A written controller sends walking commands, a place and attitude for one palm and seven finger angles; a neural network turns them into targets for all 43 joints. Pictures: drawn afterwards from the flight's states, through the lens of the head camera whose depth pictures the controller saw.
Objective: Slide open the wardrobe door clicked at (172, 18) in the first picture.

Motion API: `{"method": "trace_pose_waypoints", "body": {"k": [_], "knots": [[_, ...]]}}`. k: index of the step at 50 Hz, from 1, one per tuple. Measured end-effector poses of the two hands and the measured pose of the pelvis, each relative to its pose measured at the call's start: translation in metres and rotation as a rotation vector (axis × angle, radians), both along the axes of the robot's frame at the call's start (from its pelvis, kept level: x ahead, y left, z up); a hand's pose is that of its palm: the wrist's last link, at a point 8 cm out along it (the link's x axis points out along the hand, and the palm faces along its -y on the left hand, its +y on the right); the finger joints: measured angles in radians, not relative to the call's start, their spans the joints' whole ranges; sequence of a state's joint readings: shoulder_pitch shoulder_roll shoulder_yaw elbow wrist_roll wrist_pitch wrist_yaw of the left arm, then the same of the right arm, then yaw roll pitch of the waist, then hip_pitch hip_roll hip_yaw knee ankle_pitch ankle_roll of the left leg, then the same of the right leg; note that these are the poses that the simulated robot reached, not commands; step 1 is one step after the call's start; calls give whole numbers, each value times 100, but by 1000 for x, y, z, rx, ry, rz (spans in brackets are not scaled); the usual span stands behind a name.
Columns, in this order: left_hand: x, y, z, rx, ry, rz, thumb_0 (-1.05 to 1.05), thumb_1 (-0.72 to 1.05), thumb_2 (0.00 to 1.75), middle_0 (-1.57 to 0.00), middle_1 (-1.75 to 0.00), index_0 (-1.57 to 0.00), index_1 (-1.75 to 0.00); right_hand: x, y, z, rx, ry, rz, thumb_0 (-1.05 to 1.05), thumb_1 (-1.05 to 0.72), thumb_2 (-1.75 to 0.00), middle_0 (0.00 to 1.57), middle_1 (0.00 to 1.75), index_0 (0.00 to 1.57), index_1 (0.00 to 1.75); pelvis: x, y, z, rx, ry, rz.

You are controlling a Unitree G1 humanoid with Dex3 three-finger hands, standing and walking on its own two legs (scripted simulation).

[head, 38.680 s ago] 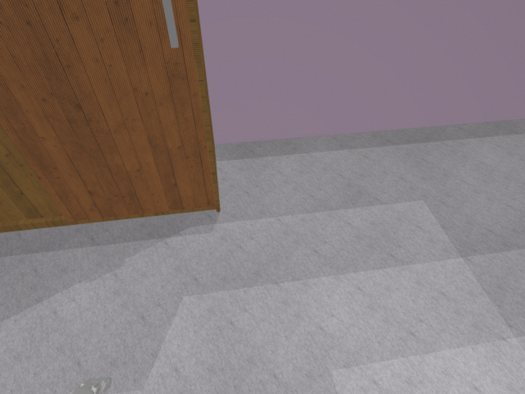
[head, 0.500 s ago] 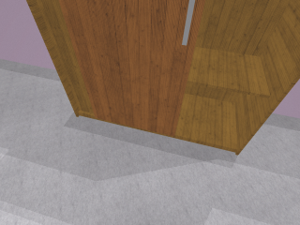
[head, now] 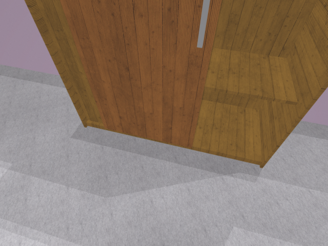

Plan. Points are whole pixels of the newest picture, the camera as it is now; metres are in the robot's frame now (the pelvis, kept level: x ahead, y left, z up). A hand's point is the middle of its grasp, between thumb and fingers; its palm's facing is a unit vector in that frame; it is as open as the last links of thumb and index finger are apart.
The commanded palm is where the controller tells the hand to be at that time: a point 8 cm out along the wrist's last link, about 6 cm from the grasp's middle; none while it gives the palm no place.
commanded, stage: look to check the result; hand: right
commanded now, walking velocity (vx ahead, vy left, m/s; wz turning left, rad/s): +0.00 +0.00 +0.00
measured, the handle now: (206, 3) +0.85 -0.10 +0.22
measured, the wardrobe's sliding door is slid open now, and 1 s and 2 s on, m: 0.49 0.49 0.49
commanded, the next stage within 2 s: stand and wait in 0.34 s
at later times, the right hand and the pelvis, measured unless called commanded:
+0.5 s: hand out of the picture +0.03 -0.20 -0.18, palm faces -0.02 +0.98 -0.21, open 7.4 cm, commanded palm none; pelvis +0.01 -0.01 +0.00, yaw +0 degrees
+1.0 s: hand out of the picture +0.06 -0.22 -0.17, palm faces -0.02 +0.96 -0.28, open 7.4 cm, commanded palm none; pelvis +0.01 +0.00 +0.00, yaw -1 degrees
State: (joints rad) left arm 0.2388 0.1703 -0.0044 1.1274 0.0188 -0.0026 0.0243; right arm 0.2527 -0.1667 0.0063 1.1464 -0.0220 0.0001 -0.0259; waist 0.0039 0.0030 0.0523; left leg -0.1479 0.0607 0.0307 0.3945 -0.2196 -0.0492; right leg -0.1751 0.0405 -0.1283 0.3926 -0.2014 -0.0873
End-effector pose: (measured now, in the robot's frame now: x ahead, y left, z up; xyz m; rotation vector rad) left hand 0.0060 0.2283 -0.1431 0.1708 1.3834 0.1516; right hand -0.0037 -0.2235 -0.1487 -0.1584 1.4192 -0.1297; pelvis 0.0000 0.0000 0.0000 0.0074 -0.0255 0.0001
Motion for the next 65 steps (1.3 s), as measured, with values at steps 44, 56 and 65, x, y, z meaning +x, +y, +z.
{"method": "trace_pose_waypoints", "body": {"k": [44,56,65], "knots": [[49,37,16,86,-73,-49,1,90,90,-20,-30,-21,-30,48,-42,13,-79,-86,32,0,-90,-90,20,30,20,30,11,-2,3,-3,-5,-12],[71,56,23,109,-115,-76,1,90,90,-20,-30,-21,-30,63,-46,20,-105,-120,43,0,-90,-90,20,30,20,30,12,6,5,-4,-3,-17],[84,69,26,118,-132,-90,1,90,90,-20,-30,-21,-30,72,-45,25,-121,-137,47,0,-90,-90,20,30,20,30,15,13,6,-6,1,-21]]}}
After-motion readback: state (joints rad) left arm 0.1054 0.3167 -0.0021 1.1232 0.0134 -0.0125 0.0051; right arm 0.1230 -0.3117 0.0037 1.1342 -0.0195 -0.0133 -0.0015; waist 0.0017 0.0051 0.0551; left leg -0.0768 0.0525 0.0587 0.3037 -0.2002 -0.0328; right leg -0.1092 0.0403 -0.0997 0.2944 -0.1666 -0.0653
